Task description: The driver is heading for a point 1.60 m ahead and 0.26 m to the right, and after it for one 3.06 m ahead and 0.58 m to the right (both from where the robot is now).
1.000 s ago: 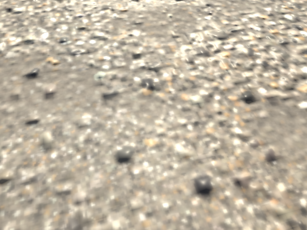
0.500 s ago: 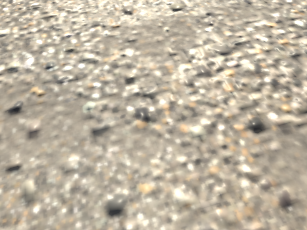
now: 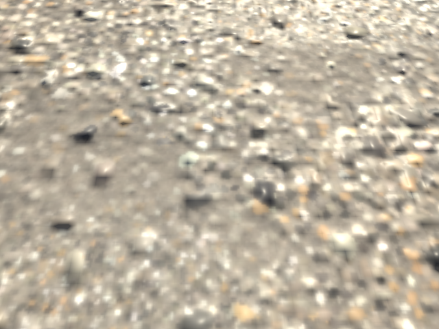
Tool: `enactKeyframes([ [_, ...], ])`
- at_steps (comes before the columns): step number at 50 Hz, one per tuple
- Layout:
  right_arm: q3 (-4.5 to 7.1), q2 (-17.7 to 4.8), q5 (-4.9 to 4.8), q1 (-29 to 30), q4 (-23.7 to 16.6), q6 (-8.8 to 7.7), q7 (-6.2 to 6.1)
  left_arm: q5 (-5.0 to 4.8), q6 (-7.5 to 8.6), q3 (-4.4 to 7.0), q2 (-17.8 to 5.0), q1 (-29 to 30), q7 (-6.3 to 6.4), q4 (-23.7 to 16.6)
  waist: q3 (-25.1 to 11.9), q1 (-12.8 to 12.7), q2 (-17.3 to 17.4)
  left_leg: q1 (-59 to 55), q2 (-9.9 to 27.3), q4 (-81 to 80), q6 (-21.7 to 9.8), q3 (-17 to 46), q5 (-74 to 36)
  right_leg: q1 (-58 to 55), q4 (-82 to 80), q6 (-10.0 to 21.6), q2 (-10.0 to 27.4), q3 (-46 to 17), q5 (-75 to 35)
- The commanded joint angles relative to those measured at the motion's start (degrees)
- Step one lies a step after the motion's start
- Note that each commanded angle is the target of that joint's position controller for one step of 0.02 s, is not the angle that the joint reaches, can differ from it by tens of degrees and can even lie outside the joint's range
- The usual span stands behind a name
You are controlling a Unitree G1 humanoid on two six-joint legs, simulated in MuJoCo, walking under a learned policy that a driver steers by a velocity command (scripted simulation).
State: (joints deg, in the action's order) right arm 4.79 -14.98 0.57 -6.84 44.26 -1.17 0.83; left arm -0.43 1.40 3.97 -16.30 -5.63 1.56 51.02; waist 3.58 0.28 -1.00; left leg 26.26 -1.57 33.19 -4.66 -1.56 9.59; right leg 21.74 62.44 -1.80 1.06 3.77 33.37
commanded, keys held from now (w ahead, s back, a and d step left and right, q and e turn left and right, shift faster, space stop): no key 0.52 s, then w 0.48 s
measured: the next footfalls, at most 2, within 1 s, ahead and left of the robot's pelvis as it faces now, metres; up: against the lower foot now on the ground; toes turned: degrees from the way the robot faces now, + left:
right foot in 0.32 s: +0.07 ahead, -0.16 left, +0.00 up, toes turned +2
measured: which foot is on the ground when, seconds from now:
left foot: down 0.00-1.00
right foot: up 0.00-0.30, down 0.32-0.78, up 0.80-1.00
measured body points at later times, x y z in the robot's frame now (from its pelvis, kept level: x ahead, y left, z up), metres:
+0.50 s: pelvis +0.04 -0.03 +0.01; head +0.05 -0.04 +0.46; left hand +0.09 +0.23 -0.13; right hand +0.18 -0.27 -0.12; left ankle +0.08 +0.08 -0.73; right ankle +0.03 -0.16 -0.73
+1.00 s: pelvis +0.17 +0.00 +0.02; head +0.19 +0.02 +0.47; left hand +0.30 +0.28 -0.10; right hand +0.16 -0.25 -0.12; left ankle +0.10 +0.08 -0.73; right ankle +0.26 -0.16 -0.65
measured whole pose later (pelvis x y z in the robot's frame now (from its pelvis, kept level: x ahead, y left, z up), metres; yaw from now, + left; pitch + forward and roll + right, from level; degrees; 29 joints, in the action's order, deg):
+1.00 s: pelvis +0.17 +0.00 +0.02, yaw +3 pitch +1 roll +0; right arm 2.5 -11.2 -0.1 -23.2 58.3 -4.9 0.3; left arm -1.1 4.8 4.3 -15.9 -6.7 -0.6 54.1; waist -0.2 2.9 -1.7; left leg 1.3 -2.4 14.2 -3.5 -1.6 13.8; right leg 34.9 54.6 1.7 5.9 0.1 9.3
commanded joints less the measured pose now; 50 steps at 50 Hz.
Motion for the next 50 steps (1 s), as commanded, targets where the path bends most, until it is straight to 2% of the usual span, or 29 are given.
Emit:
enactKeyframes([
  [1, 1.09, -6.41, -0.81, -2.21, -3.48, -0.51, -0.89, -0.14, -0.35, 1.06, -5.46, -0.42, 0.23, -2.69, -13.95, 0.79, 2.12, -21.41, 17.21, -11.68, -11.8, 20.25, -24.93, 14.06, 7.16, -0.32, 2.96, -7.16, -2.29],
  [3, 0.9, -6.65, -0.05, 0.15, -3.41, -0.16, -1.29, 0.37, -1.7, 1.43, -5.63, -1.56, 1.0, -2.16, -11.81, -1.4, 5.23, -13.08, 14.2, -14.12, -10.36, 16.44, -20.66, 7.08, 1.79, -0.77, 2.67, -6.17, -6.53],
  [5, 0.95, -6.89, 0.6, -0.18, -2.96, -0.26, -1.7, 0.1, -1.96, 1.05, -3.97, -3.01, 1.39, -1.29, -11.83, -1.67, 6.76, -12.03, 13.01, -14.88, -10.27, 14.45, -20.13, 4.19, -4.73, -1.21, 2.07, -5.54, -7.8],
  [7, 0.95, -7.17, 0.56, -0.26, -2.52, -0.18, -2.13, 0.08, -2.03, 0.62, -3.02, -2.53, 1.58, -0.83, -12.12, -1.16, 7.2, -11.89, 12.65, -15.57, -9.82, 13.83, -15.5, 1.75, -10.67, -1.5, 2.08, -5.52, -9.54],
  [11, 0.37, -6.6, 0.63, 0.37, -1.77, 0.34, -2.45, -0.14, -2.16, 0.58, -3.63, -1.5, 1.31, -0.1, -10.35, -0.15, 8.56, -10.1, 12.27, -17.68, -8.54, 14.94, 0.15, -2.55, -19.15, -1.16, 1.79, -4.84, -12.32],
  [14, -0.35, -5.44, -0.22, 1.09, -0.81, 0.79, -2.46, 0.27, -1.68, 0.4, -2.8, -4.34, 0.5, 1.82, -8.33, -2.01, 7.85, -8.02, 10.47, -16.45, -5.4, 14.45, 9.12, -9.36, -32.99, 0.86, 0.36, -2.53, -19.45],
  [15, -0.66, -4.57, -0.44, -0.77, 0.13, 0.78, -2.42, 0.98, -1.54, 0.32, -3.07, -5.13, 0.13, 2.39, -7.77, -2.1, 6.69, -6.83, 9.0, -15.65, -2.95, 13.77, 11.64, -12.21, -37.42, 2.08, 0.87, -3.13, -22.89],
  [16, -1.04, -3.43, -0.01, -1.91, 0.62, 0.55, -2.32, 1.97, -1.34, 0.38, -4.88, -5.86, -0.05, 2.46, -7.17, -1.29, 3.34, -4.85, 6.91, -12.43, -0.3, 11.91, 12.64, -14.04, -39.27, 3.89, 5.53, -7.93, -25.09],
  [17, -0.91, -2.86, 0.39, -3.81, 0.27, 0.18, -1.98, 1.48, -1.27, 0.98, -8.3, -4.24, 0.08, 2.43, -6.09, 2.43, -4.26, -4.61, 2.04, -9.62, 1.85, 6.73, 11.52, -10.7, -39.29, 6.66, 9.08, -11.17, -23.04],
  [18, -0.91, -2.63, 0.67, -0.89, 0.11, 0.11, -1.99, 1.27, -0.83, 0.47, -5.53, -3.14, -0.28, 2.85, -5.15, 1.59, -7.82, -11.01, 0.53, -7.68, 3.36, 3.87, 6.45, -2.5, -42.9, 7.76, 9.24, -12.88, -11.77],
  [19, -0.66, -3.54, 0.55, 1.14, 0.02, 0.21, -2.06, 1.64, -0.17, -0.17, -3.67, -1.43, -0.42, 2.47, -3.72, 1.41, -7.62, -14.44, 1.14, -6.84, 3.28, 4.39, 2.99, 0.79, -44.72, 6.15, 7.95, -12.3, -7.69],
  [21, -0.36, -3.92, 0.29, 0.93, 0.95, 0.84, -2.43, 1.65, 0.93, -0.37, -4.0, -1.19, -0.43, 2.8, -3.22, 1.24, -6.86, -16.92, 2.07, -6.29, 2.05, 5.34, 0.06, 1.54, -44.48, 3.44, 5.95, -9.9, -9.37],
  [26, -0.37, -3.09, -0.03, -0.08, 3.54, 0.61, -2.0, 0.76, 1.21, -0.64, -3.74, -6.03, 0.29, 5.0, -3.51, -0.47, -0.87, -15.55, 2.88, -7.08, 1.25, 6.27, -4.41, -3.54, -40.65, 3.19, 3.74, -7.3, -16.31],
  [27, -0.45, -2.56, -0.12, -1.04, 4.61, 0.61, -1.97, 0.72, 1.0, -0.66, -3.43, -7.74, 0.34, 5.82, -4.76, -0.89, -0.66, -15.7, 2.02, -6.75, 1.26, 5.34, 0.89, -4.48, -41.05, 3.68, 3.33, -6.95, -11.52],
  [28, -0.27, -2.81, -0.47, -1.23, 5.16, 0.66, -2.04, 0.36, 0.71, -0.37, -4.21, -8.59, 0.42, 6.12, -3.79, -1.2, -1.19, -13.92, 0.65, -5.34, 1.21, 4.0, 8.97, -4.32, -41.52, 4.78, 3.3, -7.52, -5.19],
  [30, 0.03, -3.36, -1.11, -0.46, 5.34, 0.1, -2.06, -0.33, 0.62, 0.24, -6.06, -10.14, 0.58, 5.8, -0.12, -2.24, -3.24, -5.95, -1.09, -0.99, 1.03, 1.87, 20.22, -5.41, -44.7, 8.59, 6.85, -13.43, 7.06],
  [32, -0.16, -2.1, -1.92, 1.77, 4.66, -1.65, -1.57, -0.97, 1.59, 1.17, -8.81, -11.61, 0.66, 6.03, 4.01, -2.75, -7.66, 1.87, -0.46, 6.24, 1.01, -0.75, 14.12, -9.28, -50.6, 13.61, 15.78, -25.16, 11.02],
  [33, -0.2, -2.09, -1.98, 2.64, 4.49, -2.51, -1.27, -1.05, 2.2, 1.39, -8.86, -11.43, 0.67, 6.02, 5.38, -2.84, -7.94, 3.63, 1.53, 7.97, 0.53, 0.58, 12.43, -9.78, -51.22, 15.08, 18.32, -27.97, 7.72],
  [35, -0.09, -2.12, -2.22, 1.02, 5.36, -3.68, -0.7, -1.19, 2.96, 1.31, -7.61, -9.74, 0.2, 5.54, 4.69, -1.18, -7.1, 1.55, 2.67, 4.35, -0.51, 0.34, 13.22, -11.26, -49.14, 14.12, 17.47, -24.81, -1.58],
  [37, 0.7, -2.79, -2.4, -6.71, 9.08, -3.97, -0.54, -1.6, 2.74, 1.18, -6.8, -6.04, -0.5, 4.55, 1.77, 2.92, -6.11, -15.61, 0.41, -4.76, -0.77, -1.74, 7.46, -4.17, -44.61, 10.56, 11.79, -16.31, -9.82],
  [38, 1.79, -5.22, -2.19, -12.46, 11.09, -3.89, -0.73, -1.34, 2.88, 0.82, -5.63, -4.07, -0.62, 3.68, -0.61, 5.35, -3.18, -24.35, 2.02, -6.62, -1.51, 2.36, 5.52, 0.53, -36.72, 8.16, 8.03, -11.22, -18.66],
  [39, 3.29, -10.44, -2.01, -19.22, 12.55, -3.97, -1.09, -1.1, 3.4, -0.07, -2.01, -3.15, -0.66, 1.92, -3.2, 6.64, 11.06, -33.82, 12.32, -15.2, -6.77, 21.46, 11.2, 11.25, -16.98, 3.66, 0.15, -1.62, -20.3],
  [40, 3.08, -11.72, -1.52, -24.06, 13.41, -4.48, -0.2, -0.92, 4.33, -0.18, -1.76, -2.04, -0.48, 0.22, -5.58, 7.86, 18.88, -39.04, 22.08, -22.55, -13.48, 41.53, 10.88, 20.98, -2.13, 2.65, -3.85, -4.31, -2.78],
  [41, 1.35, -7.36, -0.96, -19.59, 12.46, -5.09, -0.1, -1.92, 4.83, 0.5, -3.99, -2.43, -0.9, 0.42, -3.1, 4.78, 11.1, -37.42, 23.13, -20.96, -13.09, 39.04, 10.83, 25.78, 6.09, 4.17, 0.12, -8.59, -2.63],
  [42, 0.53, -5.0, -0.88, -15.79, 11.11, -5.45, 0.03, -2.46, 5.12, 0.47, -4.05, -3.21, -1.48, 1.04, -1.95, 3.07, 7.58, -35.25, 20.6, -20.72, -10.73, 32.13, 9.15, 26.35, 7.41, 5.79, 2.57, -9.06, -8.17],
  [43, 0.27, -5.09, -0.95, -13.56, 10.41, -5.5, 0.18, -2.17, 5.27, 0.56, -3.63, -3.05, -1.62, 1.42, -1.32, 2.12, 4.91, -33.23, 18.67, -21.77, -8.87, 26.85, 7.69, 26.3, 5.68, 6.5, 4.47, -8.18, -13.44],
  [44, -0.2, -4.51, -1.03, -12.43, 10.08, -5.38, 0.23, -1.64, 5.16, 0.86, -3.82, -2.16, -1.69, 1.4, -0.38, 1.63, 4.02, -31.32, 17.32, -22.82, -7.45, 22.59, 2.49, 25.3, 2.5, 6.4, 6.0, -7.73, -17.32],
  [46, -0.88, -3.4, -0.68, -14.23, 10.84, -4.76, -0.09, -1.06, 4.53, 0.88, -2.55, -1.83, -2.2, 1.41, -0.8, 1.26, 5.53, -29.11, 14.63, -24.05, -6.25, 16.06, -6.55, 22.06, -1.72, 5.17, 6.6, -5.85, -21.38],
  [50, -0.74, -5.88, -0.58, -16.6, 11.69, -4.11, -1.42, -0.33, 3.82, 0.0, -0.37, 5.68, -2.34, -1.73, 1.15, 2.51, 4.13, -26.14, 13.24, -26.07, -6.64, 10.12, -13.09, 21.91, -15.13, 2.13, 5.32, -3.49, -28.9],
])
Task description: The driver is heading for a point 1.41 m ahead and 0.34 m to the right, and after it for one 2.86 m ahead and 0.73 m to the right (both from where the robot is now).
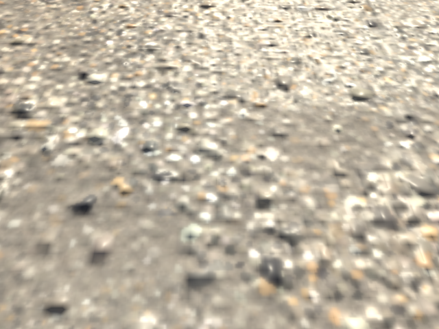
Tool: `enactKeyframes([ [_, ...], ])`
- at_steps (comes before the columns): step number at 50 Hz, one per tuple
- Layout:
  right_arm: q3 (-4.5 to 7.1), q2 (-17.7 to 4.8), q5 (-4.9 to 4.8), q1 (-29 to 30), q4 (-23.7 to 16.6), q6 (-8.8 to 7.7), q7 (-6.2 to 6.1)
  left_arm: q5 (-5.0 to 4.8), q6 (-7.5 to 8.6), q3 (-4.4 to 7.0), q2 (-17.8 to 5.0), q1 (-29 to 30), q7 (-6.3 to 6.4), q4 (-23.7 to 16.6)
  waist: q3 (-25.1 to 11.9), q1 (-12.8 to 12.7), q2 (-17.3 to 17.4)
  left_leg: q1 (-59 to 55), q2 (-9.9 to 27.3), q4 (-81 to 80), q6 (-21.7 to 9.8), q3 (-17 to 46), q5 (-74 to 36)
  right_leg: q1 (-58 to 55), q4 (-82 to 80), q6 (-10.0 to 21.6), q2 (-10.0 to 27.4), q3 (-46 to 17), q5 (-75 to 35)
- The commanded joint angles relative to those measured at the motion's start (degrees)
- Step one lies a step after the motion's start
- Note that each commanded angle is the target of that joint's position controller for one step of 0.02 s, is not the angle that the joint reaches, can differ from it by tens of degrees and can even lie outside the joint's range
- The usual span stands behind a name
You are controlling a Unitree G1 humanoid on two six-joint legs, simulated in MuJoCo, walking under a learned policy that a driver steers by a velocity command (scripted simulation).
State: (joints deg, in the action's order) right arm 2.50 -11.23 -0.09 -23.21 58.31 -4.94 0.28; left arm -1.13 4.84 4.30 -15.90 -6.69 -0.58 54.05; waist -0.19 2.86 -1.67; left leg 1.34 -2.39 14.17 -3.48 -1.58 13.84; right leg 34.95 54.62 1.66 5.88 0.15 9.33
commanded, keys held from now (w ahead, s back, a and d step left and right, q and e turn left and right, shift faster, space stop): w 0.02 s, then no key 0.90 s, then w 0.08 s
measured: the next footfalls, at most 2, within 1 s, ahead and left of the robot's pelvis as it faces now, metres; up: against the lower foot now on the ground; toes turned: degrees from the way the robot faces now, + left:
right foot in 0.22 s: +0.30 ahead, -0.14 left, +0.00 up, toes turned -2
left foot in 0.56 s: +0.27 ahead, +0.09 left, +0.00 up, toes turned +1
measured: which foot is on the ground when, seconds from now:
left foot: down 0.00-0.24, up 0.26-0.54, down 0.56-1.00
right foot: up 0.00-0.20, down 0.22-1.00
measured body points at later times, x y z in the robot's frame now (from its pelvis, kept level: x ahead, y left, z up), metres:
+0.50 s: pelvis +0.18 -0.06 -0.01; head +0.20 -0.06 +0.43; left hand +0.28 +0.19 -0.15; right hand +0.26 -0.32 -0.16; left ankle +0.21 +0.10 -0.73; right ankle +0.26 -0.14 -0.75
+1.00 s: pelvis +0.25 -0.04 -0.01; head +0.26 -0.04 +0.44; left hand +0.33 +0.22 -0.16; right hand +0.29 -0.28 -0.17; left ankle +0.23 +0.09 -0.75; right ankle +0.26 -0.14 -0.75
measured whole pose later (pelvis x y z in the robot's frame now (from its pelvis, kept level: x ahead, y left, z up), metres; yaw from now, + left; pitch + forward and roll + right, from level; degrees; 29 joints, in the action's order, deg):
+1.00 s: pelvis +0.25 -0.04 -0.01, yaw +0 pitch +0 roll +0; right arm 2.3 -11.4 -0.4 -13.1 61.6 -0.9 -2.3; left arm -0.5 0.3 1.8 -13.2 -9.4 1.2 60.1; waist 1.0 0.1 0.2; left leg 11.5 1.4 31.0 0.3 -0.3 19.1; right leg 15.0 30.8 2.2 -0.7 2.5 15.6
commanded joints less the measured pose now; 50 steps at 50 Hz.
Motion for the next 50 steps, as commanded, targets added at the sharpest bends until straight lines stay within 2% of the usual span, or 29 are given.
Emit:
enactKeyframes([
  [1, 1.56, -9.97, 0.12, -0.4, -2.31, -0.25, -1.07, 0.26, 0.4, -0.63, -0.34, 8.83, -0.32, -5.53, 5.45, 0.4, 5.23, 0.27, 13.47, -7.7, -7.51, 8.78, -16.68, 6.97, -11.47, -1.58, -0.2, 0.72, -7.58],
  [3, 1.47, -10.18, 0.28, -0.64, -1.95, 0.0, -1.38, 0.18, 0.53, -1.04, -0.21, 12.06, -0.63, -6.6, 6.81, 0.88, 6.04, 3.78, 11.92, -7.28, -6.49, 5.36, -22.89, 1.35, -18.63, -1.7, -2.53, 2.85, -11.85],
  [6, 1.46, -10.02, -0.17, -2.38, -0.33, 0.54, -1.44, 0.07, 0.62, -1.16, -0.86, 13.61, -1.28, -7.81, 6.03, 0.53, 7.39, 2.35, 12.85, -3.79, -5.31, 3.83, -30.71, -4.19, -23.03, -0.31, -4.17, 2.51, -14.7],
  [8, 1.7, -10.49, -0.23, -0.32, -0.4, 0.93, -1.64, 0.27, 0.75, -0.33, -3.5, 10.17, -1.51, -7.23, 3.19, -2.38, 8.54, -1.4, 13.95, 1.08, -3.69, 4.09, -37.55, -8.35, -24.78, 1.73, -5.1, 1.19, -13.42],
  [10, 1.9, -10.89, -0.36, 2.65, -1.1, 1.49, -1.8, 1.07, 0.99, 1.28, -6.73, -1.08, -1.28, -3.51, -3.46, -8.36, 8.25, -2.71, 11.68, 13.41, -1.28, 3.1, -45.49, -21.15, -27.41, 4.03, -7.4, 2.2, -15.55],
  [11, 1.55, -9.94, 0.27, 1.16, -1.55, 1.51, -1.67, 1.89, 1.0, 1.96, -9.49, -6.74, -0.88, -2.01, -8.62, -9.79, 4.54, 3.57, 8.54, 24.35, 1.05, 1.73, -35.91, -33.33, -25.88, 5.91, -2.23, -1.67, -32.48],
  [12, 0.06, -4.94, 1.54, -5.96, -1.21, 1.17, -1.35, 3.5, 0.53, 1.97, -12.45, -11.22, -0.5, -1.3, -17.72, -6.85, -8.32, 20.3, 1.25, 46.05, 4.34, 0.41, 0.49, -52.78, -21.26, 14.36, 12.48, -17.77, -54.0],
  [13, -0.58, -2.73, -0.13, -11.82, 1.11, 0.69, -0.88, 2.76, 0.02, 0.65, -9.16, -11.82, -0.99, -0.84, -27.45, -5.5, -13.55, 24.45, -2.83, 58.53, 5.51, 8.67, 26.99, -56.49, -27.08, 21.42, 19.16, -31.9, -53.77],
  [14, 0.72, -7.5, -1.48, -9.08, 1.16, 0.9, -0.68, 1.15, -0.45, 0.4, -7.69, -7.1, -1.37, -1.81, -22.2, -5.16, -7.7, 26.42, 0.42, 62.45, 5.47, 10.3, 24.7, -47.41, -30.94, 19.49, 16.53, -27.84, -36.24],
  [15, 1.01, -8.43, -1.92, -2.17, -0.58, 1.47, -1.05, 0.67, -0.74, -0.27, -5.38, -0.81, -1.11, -3.17, -12.71, -4.62, -3.68, 29.91, 3.04, 61.54, 5.43, 6.76, 21.21, -37.98, -33.77, 16.33, 13.47, -21.65, -24.48],
  [16, 1.25, -8.23, -1.35, 1.64, -1.29, 2.38, -1.81, 1.17, -0.73, -1.19, -3.21, 3.06, -0.96, -3.68, -7.32, -3.34, 0.08, 28.79, 5.33, 57.9, 5.56, 5.63, 17.35, -28.39, -36.72, 14.05, 10.85, -17.24, -18.61],
  [17, 1.58, -7.86, -0.56, 2.23, -1.56, 3.43, -2.57, 1.8, -0.63, -1.59, -2.19, 5.45, -0.84, -3.78, -4.98, -1.7, -0.38, 24.52, 7.2, 53.22, 5.47, 5.92, 14.57, -20.66, -38.76, 12.37, 8.73, -13.74, -14.82],
  [18, 1.55, -6.88, -0.16, 1.29, -1.46, 4.24, -2.94, 2.58, -0.76, -1.57, -2.4, 6.41, -0.86, -3.37, -4.1, -0.43, -2.24, 20.0, 7.53, 49.37, 5.38, 5.44, 12.75, -15.31, -40.35, 11.48, 7.11, -11.42, -11.9],
  [20, 1.21, -4.84, 0.18, 0.51, -1.43, 4.8, -3.56, 3.4, -0.74, -1.53, -2.73, 6.37, -0.51, -2.61, -4.24, 0.6, -4.48, 15.55, 7.17, 40.29, 5.3, 4.05, 11.87, -11.51, -41.36, 11.66, 5.12, -7.97, -12.11],
  [21, 1.06, -4.64, 0.32, 1.28, -1.6, 4.91, -3.79, 3.41, -0.74, -1.45, -3.08, 5.83, -0.18, -2.34, -4.86, 0.38, -4.87, 14.56, 7.13, 35.92, 5.27, 3.81, 11.11, -11.72, -41.5, 11.99, 5.01, -7.59, -10.93],
  [23, 1.02, -5.49, 0.4, 3.53, -2.04, 5.29, -3.7, 2.91, -1.19, -1.24, -4.22, 4.69, 0.51, -2.04, -6.32, -0.49, -4.66, 12.19, 6.93, 29.54, 5.05, 3.44, 6.09, -12.52, -42.61, 11.82, 5.47, -8.53, -1.54],
  [25, 1.18, -6.05, 0.56, 4.44, -1.81, 5.68, -3.3, 2.01, -2.01, -1.28, -4.72, 5.22, 1.04, -1.98, -5.37, 0.18, -4.29, 8.35, 6.01, 23.55, 4.58, 2.32, -0.33, -10.37, -43.64, 10.14, 4.93, -8.94, 11.63],
  [27, 1.2, -6.0, 1.47, 5.34, -1.46, 5.81, -2.94, 1.37, -2.58, -1.9, -3.13, 4.35, 1.26, -1.28, -2.4, 0.6, -3.05, 5.04, 5.4, 17.42, 3.39, 1.58, -2.47, -7.51, -43.46, 6.72, 2.96, -8.43, 21.8],
  [28, 1.1, -6.49, 1.88, 6.07, -1.88, 5.73, -2.96, 1.41, -2.7, -2.28, -2.17, 2.31, 1.2, -0.38, -0.29, 0.29, -1.41, 5.17, 7.15, 12.77, 2.35, 3.67, -3.12, -7.17, -42.63, 4.25, 1.63, -8.04, 24.75],
  [29, 1.32, -8.86, 1.64, 6.69, -2.36, 5.56, -3.17, 1.62, -2.74, -2.17, -2.49, 0.81, 1.15, -0.15, 1.8, -1.38, 1.8, 7.43, 9.78, 9.66, 1.08, 6.17, -1.07, -7.9, -39.57, 2.29, -0.74, -6.31, 22.74],
  [30, 2.09, -11.53, 0.81, 8.24, -1.26, 5.31, -3.12, 1.38, -3.09, -1.81, -2.54, -1.36, 1.47, -0.2, 3.44, -4.21, 9.29, 15.66, 8.66, 8.12, 0.01, 6.48, 10.44, -12.75, -37.48, 1.07, -4.44, -1.7, 17.18],
  [31, 1.55, -8.61, 0.75, 9.57, -1.39, 4.68, -2.93, 1.81, -3.27, -1.8, -3.17, -0.71, 1.82, 0.13, 3.95, -3.65, 9.41, 19.94, 7.86, 5.62, 0.73, 6.35, 13.71, -18.06, -34.62, 0.66, -4.61, -1.04, 12.57],
  [32, 1.14, -7.13, 1.07, 10.3, -1.12, 4.12, -2.87, 1.8, -3.42, -1.78, -2.81, -1.08, 1.97, 0.22, 3.16, -4.17, 9.64, 20.99, 7.89, 4.67, 1.72, 6.22, 13.01, -20.77, -33.33, 0.99, -4.57, -0.73, 9.56],
  [37, 1.09, -7.07, 0.26, 9.52, 0.0, 2.76, -2.76, 1.72, -3.39, -1.92, -2.02, -2.04, 1.75, 1.86, 0.2, -3.32, 4.52, 14.11, 6.72, 8.53, 2.71, 4.56, -1.92, -21.3, -31.8, 2.17, -4.03, -0.59, 1.36],
  [41, 0.95, -7.13, 0.2, 8.53, 0.89, 2.93, -2.74, 1.33, -3.4, -1.88, -2.19, -1.81, 1.57, 2.52, -1.95, -2.67, 2.68, 11.39, 6.35, 10.43, 2.39, 3.83, -9.0, -23.22, -30.05, 2.17, -3.9, -0.35, -6.44],
  [46, 0.77, -6.83, 0.15, 8.52, 1.64, 3.49, -2.72, 1.11, -3.98, -1.85, -2.47, -2.4, 1.8, 3.6, -1.88, -2.7, 1.71, 10.67, 5.82, 11.03, 2.5, 3.1, -11.66, -24.6, -28.95, 2.22, -3.71, -0.44, -10.34],
  [47, 0.73, -6.38, 0.06, 7.29, 2.41, 3.65, -2.71, 1.03, -4.12, -1.9, -2.14, -3.51, 1.84, 4.4, -3.0, -2.59, 1.67, 10.04, 5.18, 10.87, 2.3, 2.34, -6.31, -25.07, -28.82, 2.39, -4.35, 0.24, -4.81],
  [48, 0.93, -6.69, -0.28, 6.96, 2.74, 3.87, -2.74, 0.63, -4.33, -1.64, -2.64, -3.92, 1.9, 4.79, -1.96, -2.71, 1.73, 11.17, 4.22, 11.56, 1.59, 1.57, 2.25, -24.15, -28.32, 2.92, -5.14, 0.74, 4.74],
  [50, 1.03, -6.62, -0.77, 7.87, 2.02, 3.74, -2.79, 0.05, -4.28, -1.1, -3.98, -4.28, 1.99, 4.78, 3.32, -3.25, 0.79, 16.77, 3.83, 12.76, -0.35, 1.85, 18.25, -19.95, -30.08, 4.8, -3.95, -2.04, 25.34],
])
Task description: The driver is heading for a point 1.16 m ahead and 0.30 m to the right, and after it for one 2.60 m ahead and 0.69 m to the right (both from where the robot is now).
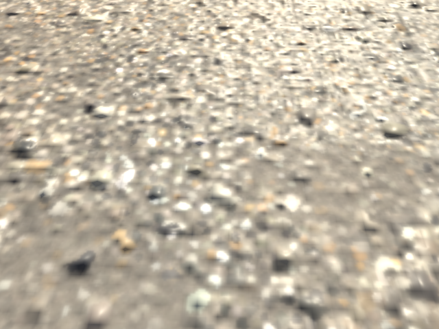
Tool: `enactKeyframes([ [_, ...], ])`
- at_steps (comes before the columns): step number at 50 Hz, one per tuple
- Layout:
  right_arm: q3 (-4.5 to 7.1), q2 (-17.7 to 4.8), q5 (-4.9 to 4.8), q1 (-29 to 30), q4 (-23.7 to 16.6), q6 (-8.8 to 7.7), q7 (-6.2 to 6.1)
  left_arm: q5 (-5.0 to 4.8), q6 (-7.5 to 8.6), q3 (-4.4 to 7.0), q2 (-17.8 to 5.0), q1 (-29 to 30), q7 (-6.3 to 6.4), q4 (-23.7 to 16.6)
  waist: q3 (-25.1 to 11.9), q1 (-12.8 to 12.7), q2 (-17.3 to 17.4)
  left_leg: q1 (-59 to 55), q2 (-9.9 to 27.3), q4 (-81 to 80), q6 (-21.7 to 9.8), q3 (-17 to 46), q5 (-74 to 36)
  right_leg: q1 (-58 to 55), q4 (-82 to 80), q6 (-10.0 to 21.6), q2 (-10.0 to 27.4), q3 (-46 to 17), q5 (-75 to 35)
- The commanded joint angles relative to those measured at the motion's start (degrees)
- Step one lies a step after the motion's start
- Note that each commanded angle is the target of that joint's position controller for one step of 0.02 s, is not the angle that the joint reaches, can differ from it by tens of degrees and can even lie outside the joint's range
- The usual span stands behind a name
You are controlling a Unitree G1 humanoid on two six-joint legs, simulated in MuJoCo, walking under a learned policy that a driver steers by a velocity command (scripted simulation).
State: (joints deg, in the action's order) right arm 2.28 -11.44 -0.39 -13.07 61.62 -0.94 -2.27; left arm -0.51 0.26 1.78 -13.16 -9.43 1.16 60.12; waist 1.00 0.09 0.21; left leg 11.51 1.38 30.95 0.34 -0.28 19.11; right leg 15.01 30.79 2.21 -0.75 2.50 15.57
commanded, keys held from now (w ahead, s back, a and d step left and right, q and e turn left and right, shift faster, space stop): w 0.08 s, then w+e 0.80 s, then w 0.12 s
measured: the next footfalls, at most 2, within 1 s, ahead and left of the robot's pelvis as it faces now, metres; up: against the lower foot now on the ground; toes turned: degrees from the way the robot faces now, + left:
right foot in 0.66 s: +0.39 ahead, -0.13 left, +0.00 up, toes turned -19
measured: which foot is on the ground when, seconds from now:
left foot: down 0.00-0.64, up 0.66-1.00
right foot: down 0.00-0.22, up 0.24-0.64, down 0.66-1.00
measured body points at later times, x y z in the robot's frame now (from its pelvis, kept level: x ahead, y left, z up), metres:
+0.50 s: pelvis +0.16 +0.03 +0.00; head +0.18 +0.03 +0.45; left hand +0.37 +0.24 -0.12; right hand +0.05 -0.21 -0.14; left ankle +0.03 +0.13 -0.73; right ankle +0.28 -0.15 -0.68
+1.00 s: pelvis +0.42 -0.08 +0.01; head +0.44 -0.11 +0.46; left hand +0.58 +0.15 -0.11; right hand +0.51 -0.40 -0.08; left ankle +0.69 +0.02 -0.67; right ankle +0.36 -0.12 -0.73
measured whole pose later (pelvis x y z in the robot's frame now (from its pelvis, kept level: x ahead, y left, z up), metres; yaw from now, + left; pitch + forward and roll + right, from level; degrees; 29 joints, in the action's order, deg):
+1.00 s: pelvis +0.42 -0.08 +0.01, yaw -26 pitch +2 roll +0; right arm 3.7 -16.1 0.7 -2.7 43.5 -6.9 -1.0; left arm -1.0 3.9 4.0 -14.3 -17.5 -0.1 49.2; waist 1.1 -3.8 2.2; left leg 39.5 6.9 38.3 2.2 5.2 -4.1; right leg 7.2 18.7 6.4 -7.9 -5.5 12.8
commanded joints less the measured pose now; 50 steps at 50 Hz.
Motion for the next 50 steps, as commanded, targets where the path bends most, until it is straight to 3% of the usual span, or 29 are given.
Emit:
enactKeyframes([
  [1, 1.06, -5.72, -0.69, -1.62, -1.92, -0.91, -0.22, -0.83, 0.84, 1.56, -7.11, -2.49, 0.26, -1.26, 4.78, -0.93, -2.42, 9.91, 0.03, -2.61, -4.74, 0.63, 15.37, 0.65, -8.18, 5.6, 4.66, -7.73, 23.93],
  [2, 0.85, -4.91, -0.82, -0.57, -2.61, -1.84, -0.05, -1.1, 1.63, 1.81, -7.85, -4.59, 0.17, -0.87, 6.29, -1.78, -4.2, 13.72, -0.25, 0.6, -4.89, -0.03, 14.16, -0.97, -10.53, 7.48, 7.83, -12.72, 26.34],
  [4, 0.49, -3.11, -0.77, 1.9, -4.31, -3.75, 0.75, -1.17, 3.09, 2.74, -10.83, -9.57, -0.12, 0.41, 5.62, -2.86, -9.84, 19.83, -1.42, 10.26, -4.85, -2.37, 7.14, -6.84, -16.72, 13.07, 17.28, -28.11, 26.9],
  [5, 0.67, -3.73, -0.73, 3.69, -5.13, -4.44, 1.16, -0.9, 3.71, 2.76, -10.89, -10.01, -0.23, 0.29, 5.53, -2.93, -9.45, 20.56, -0.95, 12.08, -5.38, -1.13, 7.28, -6.87, -17.53, 14.78, 19.59, -33.0, 22.82],
  [7, 0.84, -3.97, -0.86, 3.07, -5.15, -5.52, 1.92, -0.88, 4.45, 2.63, -10.25, -7.23, -0.57, -1.22, 3.62, -0.92, -8.43, 19.14, 0.32, 11.69, -6.32, 0.55, 10.11, -7.19, -16.24, 14.3, 19.63, -32.17, 13.23],
  [9, 1.44, -4.58, -1.27, -3.95, -2.24, -6.25, 2.17, -2.11, 3.69, 2.7, -10.41, 0.97, -0.76, -4.28, 2.05, 4.78, -6.56, 1.09, -0.28, -4.98, -6.97, -1.26, -0.68, 3.06, -13.82, 9.38, 13.52, -21.79, 5.9],
  [10, 2.44, -6.77, -0.74, -9.26, 0.1, -5.93, 1.87, -2.16, 3.35, 2.49, -9.1, 4.14, -0.78, -5.85, 0.97, 7.05, -3.75, -10.85, 0.83, -7.61, -6.17, 1.15, -6.29, 11.42, -8.04, 6.1, 8.64, -15.64, 1.68],
  [11, 3.84, -11.09, -0.07, -17.41, 1.75, -5.55, 1.2, -1.86, 3.62, 1.53, -4.88, 6.92, -0.92, -7.61, -1.27, 9.71, 7.04, -21.01, 10.51, -14.22, -8.15, 14.16, -1.28, 21.56, 9.21, 1.51, 1.05, -5.88, 1.31],
  [12, 4.78, -15.53, 0.35, -21.72, 2.3, -5.46, 1.44, -1.6, 4.52, 1.28, -3.51, 5.74, -0.59, -9.34, -2.21, 9.72, 18.62, -26.51, 21.55, -18.53, -13.9, 31.78, -5.1, 31.28, 23.13, -0.11, -3.32, -3.7, 13.8],
  [13, 3.04, -9.51, 0.79, -18.69, 1.2, -5.78, 1.14, -1.82, 4.98, 2.21, -6.38, 3.79, -0.67, -7.77, -0.05, 7.36, 9.61, -25.72, 22.35, -16.63, -14.2, 30.04, -7.51, 35.05, 32.21, 0.53, -0.17, -9.52, 15.06],
  [14, 2.24, -6.67, 0.56, -15.21, -0.22, -6.08, 1.12, -2.54, 5.09, 2.34, -5.91, 1.28, -1.16, -6.72, 1.64, 4.94, 7.08, -25.4, 20.02, -16.25, -11.58, 23.99, -10.28, 37.19, 35.17, 1.58, 1.24, -11.52, 9.78],
  [16, 1.8, -6.39, 0.15, -10.52, -1.73, -6.04, 1.57, -2.45, 4.74, 2.59, -4.91, 1.05, -1.4, -5.98, 4.09, 2.88, 5.59, -22.37, 17.02, -17.52, -7.52, 12.99, -18.98, 37.9, 33.8, 2.44, 3.67, -11.05, 1.33],
  [18, 1.13, -4.77, 1.17, -10.07, -2.24, -5.62, 1.54, -1.97, 3.99, 2.72, -3.38, 1.59, -2.19, -6.44, 3.27, 2.12, 6.04, -17.83, 13.69, -18.52, -5.86, 4.83, -25.09, 33.18, 32.34, 1.78, 4.42, -8.15, -4.21],
  [22, 1.38, -7.62, 1.82, -8.92, -3.4, -5.37, 0.47, -1.45, 3.02, 1.74, -0.82, 9.38, -3.18, -11.13, 6.69, 2.38, 3.88, -9.54, 11.73, -23.13, -6.38, -3.45, -26.03, 29.54, 20.52, -0.09, 4.42, -3.87, -12.59],
  [27, 2.02, -10.1, 0.47, -12.35, -3.33, -5.04, -0.15, -1.13, 2.95, 0.98, -0.97, 17.46, -4.94, -16.05, 7.6, 3.4, 3.58, -12.12, 13.51, -22.22, -6.13, -9.81, -34.22, 23.56, 8.17, 2.26, 3.12, 2.36, -14.8],
  [30, 2.74, -12.48, -0.07, -10.89, -4.54, -4.3, -0.49, -1.14, 2.74, 2.43, -4.26, 14.13, -5.66, -17.1, 2.61, -1.0, 6.97, -17.24, 14.95, -11.27, -5.25, -12.42, -63.94, 15.0, 7.45, 5.76, -1.3, 6.16, -8.74],
  [31, 3.06, -13.51, -0.01, -9.98, -5.18, -3.79, -0.62, -1.23, 2.49, 3.51, -6.41, 8.62, -5.63, -16.25, -0.73, -4.18, 8.29, -17.2, 15.19, -3.44, -4.96, -12.58, -70.89, 8.46, 7.65, 7.13, -3.05, 6.63, -6.52],
  [32, 3.21, -14.15, -0.17, -8.45, -6.0, -3.53, -0.52, -1.24, 2.16, 5.16, -9.5, -0.07, -5.27, -14.28, -5.36, -8.66, 8.17, -13.73, 14.31, 7.37, -4.17, -12.57, -70.3, -3.45, 4.09, 9.07, -4.5, 5.89, -8.66],
  [33, 3.13, -14.09, 0.09, -7.69, -7.01, -3.91, -0.38, -1.22, 1.44, 7.15, -13.02, -8.85, -4.11, -12.29, -9.28, -12.96, 5.53, -0.99, 11.89, 23.2, -2.09, -12.18, -55.81, -20.01, 1.3, 11.4, -1.47, -1.81, -7.75],
  [34, 0.7, -4.4, 1.97, -12.88, -9.34, -5.27, 1.07, -1.3, 1.35, 7.4, -17.19, -9.33, -3.05, -12.12, -14.81, -5.47, -11.62, 23.36, 0.85, 46.35, 0.48, -8.88, 9.08, -38.43, -0.31, 20.18, 14.39, -31.16, -3.77],
  [35, 0.57, -6.25, -0.91, -9.34, -12.18, -8.16, 2.04, -0.01, 2.01, 6.53, -15.99, -11.97, -2.98, -13.01, -23.62, -7.03, -9.82, 30.9, -3.46, 56.33, -0.33, 5.32, 14.36, -42.09, -13.13, 25.4, 20.77, -52.89, 7.96],
  [36, 1.7, -10.03, -2.95, -1.87, -14.33, -9.48, 2.22, 0.19, 2.95, 5.76, -12.37, -9.84, -2.91, -12.57, -14.14, -8.03, -5.97, 36.89, -0.05, 55.22, -1.99, 6.96, 8.55, -35.94, -16.32, 21.25, 18.54, -45.04, 6.42],
  [37, 1.81, -10.67, -2.63, -0.52, -14.97, -9.84, 1.79, -0.44, 3.87, 5.0, -9.76, -4.7, -3.1, -13.52, -7.79, -4.85, -0.97, 35.3, 2.72, 49.64, -2.66, 6.43, 2.7, -25.73, -16.84, 18.8, 15.89, -36.69, 1.1],
  [38, 2.33, -10.83, -1.33, -1.23, -14.08, -9.43, 1.08, -0.44, 4.46, 4.44, -8.22, 0.27, -3.42, -14.88, -4.62, -1.62, 2.69, 30.56, 4.67, 45.16, -2.11, 6.09, 0.16, -16.02, -17.46, 16.95, 13.26, -30.9, -4.95],
  [40, 3.17, -10.92, -0.08, -4.22, -14.43, -7.56, 0.83, 0.16, 4.76, 3.84, -7.1, 3.27, -3.21, -16.09, -2.94, 2.21, 1.32, 23.32, 6.91, 39.54, -0.77, 6.53, -1.57, -5.34, -19.07, 15.87, 10.04, -24.77, -10.35],
  [41, 3.19, -10.2, 0.39, -3.76, -15.34, -6.9, 0.75, -0.19, 4.78, 3.83, -7.49, 2.58, -2.88, -15.99, -2.08, 2.69, 0.64, 22.57, 7.28, 36.55, 0.19, 5.82, -1.76, -2.27, -19.72, 15.95, 9.44, -23.2, -12.01],
  [44, 2.78, -8.9, 1.73, 3.55, -18.97, -5.85, 0.25, -0.21, 4.77, 4.4, -10.11, -1.49, -1.5, -15.66, 0.07, 1.03, -1.12, 23.9, 6.35, 25.4, 2.75, 3.5, -9.87, 3.1, -20.65, 15.22, 7.06, -18.8, -15.79],
  [47, 1.91, -7.08, 1.52, 9.51, -20.63, -6.1, 0.75, -0.51, 4.4, 4.24, -9.76, -5.7, -0.85, -14.74, -0.1, -2.04, -2.76, 22.01, 4.03, 10.4, 2.52, 2.36, -23.19, 2.14, -18.93, 11.79, 4.22, -14.49, -16.85],
  [50, 1.16, -6.38, 0.64, 14.95, -22.14, -6.78, 2.02, -0.75, 4.3, 3.83, -9.2, -10.07, -0.82, -13.23, -0.03, -5.17, -3.95, 19.1, 2.08, 2.18, 1.57, 1.42, -29.92, -0.55, -18.1, 10.49, 5.31, -15.27, -13.46],
])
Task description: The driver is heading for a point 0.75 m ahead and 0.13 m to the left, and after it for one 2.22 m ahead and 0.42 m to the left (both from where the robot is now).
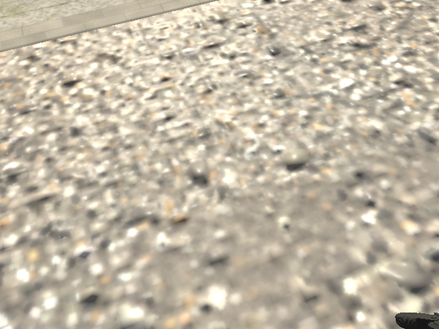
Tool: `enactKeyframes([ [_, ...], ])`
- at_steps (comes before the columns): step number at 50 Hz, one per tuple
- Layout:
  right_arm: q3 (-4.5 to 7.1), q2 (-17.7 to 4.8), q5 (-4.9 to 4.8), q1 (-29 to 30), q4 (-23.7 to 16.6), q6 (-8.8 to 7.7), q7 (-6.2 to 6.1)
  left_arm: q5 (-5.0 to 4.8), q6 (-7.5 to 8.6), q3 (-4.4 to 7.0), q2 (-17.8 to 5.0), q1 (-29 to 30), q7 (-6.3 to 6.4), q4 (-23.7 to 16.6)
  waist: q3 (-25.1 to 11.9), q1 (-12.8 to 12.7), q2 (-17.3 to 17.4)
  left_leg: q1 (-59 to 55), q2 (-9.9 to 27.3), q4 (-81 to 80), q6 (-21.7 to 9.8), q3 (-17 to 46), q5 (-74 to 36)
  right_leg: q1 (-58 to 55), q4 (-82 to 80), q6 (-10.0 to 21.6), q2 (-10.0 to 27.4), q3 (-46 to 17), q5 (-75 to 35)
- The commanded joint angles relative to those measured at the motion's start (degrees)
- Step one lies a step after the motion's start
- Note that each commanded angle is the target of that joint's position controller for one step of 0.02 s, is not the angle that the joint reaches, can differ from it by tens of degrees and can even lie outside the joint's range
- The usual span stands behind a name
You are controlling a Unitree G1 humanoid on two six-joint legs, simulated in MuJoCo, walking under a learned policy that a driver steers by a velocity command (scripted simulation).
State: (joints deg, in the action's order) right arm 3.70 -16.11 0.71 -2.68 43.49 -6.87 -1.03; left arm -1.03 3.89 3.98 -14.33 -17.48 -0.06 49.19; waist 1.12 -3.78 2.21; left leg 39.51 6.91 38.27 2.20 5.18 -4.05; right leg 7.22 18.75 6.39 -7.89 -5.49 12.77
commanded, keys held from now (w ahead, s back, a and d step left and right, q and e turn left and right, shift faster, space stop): w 0.56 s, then w+q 0.44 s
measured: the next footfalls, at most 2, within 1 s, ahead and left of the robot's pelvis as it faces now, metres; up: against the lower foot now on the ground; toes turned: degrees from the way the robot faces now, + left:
left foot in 0.16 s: +0.29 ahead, +0.14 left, +0.00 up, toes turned -2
right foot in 0.68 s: +0.55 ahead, -0.12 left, +0.00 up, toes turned -2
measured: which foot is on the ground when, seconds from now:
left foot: up 0.00-0.14, down 0.16-0.70, up 0.72-1.00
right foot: down 0.00-0.18, up 0.20-0.66, down 0.68-1.00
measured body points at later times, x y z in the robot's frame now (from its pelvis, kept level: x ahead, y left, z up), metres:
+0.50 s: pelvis +0.29 +0.05 +0.00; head +0.32 +0.05 +0.45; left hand +0.48 +0.29 -0.10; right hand +0.29 -0.23 -0.12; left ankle +0.25 +0.14 -0.74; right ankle +0.43 -0.13 -0.69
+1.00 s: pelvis +0.55 -0.02 +0.00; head +0.57 -0.03 +0.45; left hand +0.55 +0.26 -0.12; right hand +0.74 -0.27 -0.11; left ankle +0.67 +0.17 -0.67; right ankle +0.51 -0.12 -0.74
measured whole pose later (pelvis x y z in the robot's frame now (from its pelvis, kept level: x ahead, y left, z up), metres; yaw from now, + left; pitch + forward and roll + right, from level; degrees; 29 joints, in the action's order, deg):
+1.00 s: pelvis +0.55 -0.02 +0.00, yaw +8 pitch +1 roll -2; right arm 4.4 -17.2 -1.3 -11.2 43.4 -1.9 0.3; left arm 0.9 5.8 4.1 -15.0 -18.2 -0.1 51.1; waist 0.1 -3.1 3.0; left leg 41.4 6.7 52.9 -0.1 4.0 2.3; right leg 3.0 14.5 2.1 -1.3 10.6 12.7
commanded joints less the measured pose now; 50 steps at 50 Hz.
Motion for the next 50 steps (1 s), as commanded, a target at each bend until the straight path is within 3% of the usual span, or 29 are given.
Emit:
enactKeyframes([
  [1, -0.26, -2.28, -0.7, 5.92, -4.61, -0.99, 1.15, -0.24, 0.61, 1.54, -8.02, -3.08, 0.38, -1.87, 0.15, -1.89, -6.22, -7.72, -3.53, -6.53, -0.8, -3.74, -6.07, 4.54, -4.88, 6.35, 13.51, -8.36, -10.56],
  [3, -0.24, -3.43, -0.83, 8.74, -6.22, -1.43, 1.94, -0.14, 0.24, 1.45, -8.18, -5.38, 0.49, -1.19, 0.53, -2.69, -6.28, -4.14, -4.02, -8.91, -2.16, -3.49, -1.64, -2.37, -1.45, 6.47, 16.18, -11.09, -13.0],
  [5, -0.08, -4.48, -0.9, 8.75, -7.06, -1.86, 2.55, 0.25, -0.32, 1.59, -8.89, -6.53, 0.8, -0.87, 0.26, -1.87, -7.17, -3.8, -4.92, -10.72, -3.74, -3.8, 4.4, -7.75, 1.31, 5.93, 18.52, -13.34, -18.05],
  [7, 0.68, -6.24, -0.9, 2.3, -5.86, -2.17, 2.54, 0.33, -0.73, 1.73, -9.69, -4.9, 0.9, -1.32, -2.72, 2.23, -8.69, -13.27, -7.24, -13.28, -6.3, -5.86, 7.7, -9.01, 7.15, 4.47, 17.61, -12.31, -33.6],
  [8, 1.68, -8.42, -0.51, -6.22, -3.8, -2.31, 2.26, 0.58, -0.65, 1.29, -8.93, -3.16, 0.69, -2.07, -8.88, 6.56, -8.02, -26.55, -5.74, -12.33, -9.0, -4.64, 4.06, -5.67, 16.19, 3.01, 14.78, -9.74, -39.33],
  [9, 2.48, -11.92, 0.24, -17.44, -2.36, -2.15, 1.8, 1.46, -0.38, 0.39, -7.11, -1.92, 0.59, -3.73, -17.69, 11.15, -3.06, -43.74, 3.95, -10.1, -13.39, 5.89, 1.83, 4.62, 32.4, 1.06, 10.78, -6.27, -27.1],
  [10, 3.44, -14.17, -0.03, -22.15, 0.36, -1.38, 2.32, 0.05, 0.64, -0.93, -2.2, -11.42, 0.09, -2.9, -24.8, 7.66, 15.83, -63.38, 15.97, -14.65, -22.49, 31.4, 12.75, 26.47, 51.59, -3.11, 1.68, -2.05, 13.5],
  [11, 2.0, -8.29, -1.42, -22.07, 0.08, -0.91, 2.39, -0.62, 1.21, -0.24, -7.52, -8.74, 0.0, -2.47, -20.8, 9.57, 10.19, -62.59, 15.7, -18.84, -20.53, 36.42, 23.46, 34.64, 57.22, -2.9, 4.45, -5.95, 19.42],
  [12, 1.25, -5.96, -1.54, -17.75, -0.66, -0.45, 2.04, -1.25, 1.51, 0.44, -9.84, -2.07, -0.15, -4.11, -11.23, 9.79, 4.94, -54.68, 13.51, -20.32, -17.77, 27.98, 22.98, 38.04, 58.01, -2.97, 7.04, -4.52, 14.39],
  [13, 0.92, -5.76, -0.96, -13.89, -1.39, -0.04, 2.0, -0.76, 1.65, 0.19, -8.91, 1.53, -0.01, -5.09, -6.31, 8.01, -0.61, -46.25, 11.17, -21.95, -16.48, 21.77, 17.2, 36.68, 55.56, -3.28, 9.8, -1.75, 9.62],
  [14, 0.65, -5.0, -0.57, -11.86, -1.48, 0.06, 2.22, 0.2, 1.66, 0.38, -8.11, 3.2, 0.05, -5.57, -2.72, 6.52, -1.89, -40.11, 9.06, -23.69, -16.27, 17.87, 11.47, 35.55, 51.71, -3.72, 11.47, -0.66, 7.03],
  [15, 0.31, -4.37, -0.03, -11.02, -1.48, -0.07, 2.35, 0.46, 1.37, 0.52, -7.3, 2.19, 0.02, -5.57, -2.46, 4.7, -0.25, -36.5, 7.46, -25.13, -15.88, 14.84, 8.13, 32.54, 49.39, -3.94, 13.02, -0.45, 5.59],
  [18, 0.46, -4.81, -0.76, -11.44, -0.45, -0.39, 2.57, 0.46, 0.41, -0.03, -4.53, 0.97, 0.06, -5.49, -2.25, 3.12, 2.19, -31.99, 5.69, -28.49, -16.55, 8.95, 2.55, 30.24, 42.66, -5.33, 14.47, 1.41, 3.94],
  [20, 1.03, -6.69, -0.9, -12.42, 0.22, -0.14, 2.11, 0.91, 0.33, -0.44, -3.87, 4.97, 0.13, -6.98, -1.28, 3.74, 1.63, -30.96, 5.39, -30.06, -16.69, 5.99, 0.17, 31.59, 35.93, -6.41, 15.02, 2.35, -0.96],
  [23, 1.33, -7.75, -1.31, -14.13, 1.11, 0.58, 1.54, 0.92, 0.78, -1.01, -2.95, 10.76, -0.28, -8.35, -0.45, 5.51, 1.57, -29.99, 3.04, -30.67, -14.61, 0.95, -0.01, 28.83, 23.75, -6.65, 14.01, 3.68, -11.65],
  [27, 1.55, -8.74, -1.98, -18.69, 3.24, 1.22, 1.4, 0.23, 1.26, -1.16, -3.5, 17.74, -1.09, -10.44, 0.84, 8.07, 1.96, -32.92, 4.23, -29.4, -13.65, 0.19, 2.8, 26.28, 15.09, -6.28, 11.93, 4.73, -16.8],
  [30, 1.74, -9.15, -2.32, -19.98, 4.33, 2.09, 1.13, 0.08, 1.87, -0.73, -5.04, 20.3, -1.88, -12.19, 1.72, 7.43, 2.4, -37.38, 6.9, -26.07, -12.61, 2.82, 1.86, 25.76, 11.15, -4.49, 11.18, 3.8, -11.95],
  [32, 2.02, -10.29, -2.34, -18.73, 4.28, 2.76, 0.81, 0.2, 2.44, 0.17, -6.94, 15.91, -1.99, -11.32, -0.39, 4.01, 3.19, -38.0, 6.83, -20.93, -11.36, 3.59, -4.58, 18.08, 8.41, -3.19, 9.48, 4.92, -8.74],
  [33, 1.64, -9.52, -2.19, -18.28, 4.08, 2.92, 0.71, 0.46, 2.59, 1.43, -9.18, 8.87, -1.62, -9.22, -4.69, 0.49, 2.35, -35.98, 4.11, -13.11, -9.96, 1.78, -10.51, 7.55, 7.26, -1.83, 8.63, 5.74, -8.77],
  [34, 0.46, -6.7, -1.28, -17.61, 2.77, 2.78, 0.7, 1.32, 2.66, 2.74, -12.89, -1.45, -0.99, -7.28, -12.77, -3.87, -0.67, -27.05, 0.72, 1.59, -7.74, -0.79, -3.72, -8.91, 10.02, 1.31, 15.66, -0.53, -10.41],
  [35, -1.39, -0.47, -1.23, -24.46, 1.42, 1.81, 0.78, 2.05, 1.97, 4.12, -18.38, -7.29, -0.59, -6.17, -21.59, -2.31, -14.58, -4.39, -7.85, 23.67, -3.43, -5.44, 22.28, -30.8, 7.8, 9.15, 30.62, -23.62, -3.47],
  [36, -0.69, -3.78, -2.33, -23.95, 2.4, 1.02, 0.88, 1.49, 1.57, 2.92, -13.77, -8.57, -0.66, -5.96, -24.06, -3.63, -16.32, 2.58, -7.91, 33.18, -3.27, 1.65, 37.5, -29.93, 1.17, 10.75, 32.56, -34.8, 4.66],
  [37, 0.65, -7.99, -3.46, -19.54, 1.17, 0.91, 0.92, 0.96, 1.55, 1.87, -10.79, -4.96, -0.62, -6.07, -14.56, -3.25, -12.14, 6.77, -5.05, 36.46, -3.66, 2.29, 33.8, -22.67, -0.35, 7.99, 30.6, -26.57, 7.2],
  [39, 0.9, -7.18, -2.53, -14.78, 0.01, 1.68, 0.57, 1.09, 1.79, 0.64, -6.93, 2.77, -0.85, -6.39, -5.44, 0.23, -7.89, 4.1, -0.84, 32.3, -3.58, 0.37, 25.02, -7.55, -4.36, 5.26, 26.08, -14.24, 2.7],
  [40, 1.23, -6.55, -2.28, -15.62, 0.21, 2.56, 0.49, 1.5, 2.24, 0.28, -5.53, 5.17, -0.98, -6.29, -3.55, 2.3, -9.33, 0.9, 0.74, 30.21, -3.5, 0.9, 22.22, -2.53, -6.55, 4.39, 24.28, -9.71, -0.19],
  [42, 1.02, -4.17, -2.52, -17.18, 0.48, 4.07, 0.62, 1.75, 2.97, 0.62, -5.51, 7.04, -1.06, -5.54, -2.05, 4.19, -9.07, -2.41, 1.46, 28.97, -3.05, 0.74, 19.3, 2.42, -9.76, 4.43, 23.26, -3.81, -5.33],
  [44, 1.11, -3.56, -2.27, -15.78, -0.55, 4.81, 0.54, 1.95, 3.49, 1.16, -6.73, 6.77, -0.74, -4.45, -0.87, 4.75, -6.97, -0.6, 1.68, 27.02, -2.48, 1.35, 15.39, 3.03, -11.06, 4.74, 23.32, 0.76, -10.75],
  [46, 1.13, -3.28, -2.03, -13.59, -1.56, 4.87, 0.69, 2.09, 3.43, 1.46, -7.42, 5.67, -0.18, -3.37, -0.09, 4.4, -5.71, 1.87, 1.51, 22.61, -1.98, 1.86, 10.32, 1.45, -11.31, 4.67, 23.03, 4.75, -14.46],
  [50, 0.42, -1.85, -1.9, -6.6, -3.87, 4.39, 2.15, 1.78, 2.76, 1.81, -9.14, 4.19, 0.57, -2.4, 1.85, 1.99, -4.63, 0.46, 0.58, 9.09, -2.53, -2.14, 0.78, -0.68, -11.71, 3.09, 21.76, 11.7, -15.92],
])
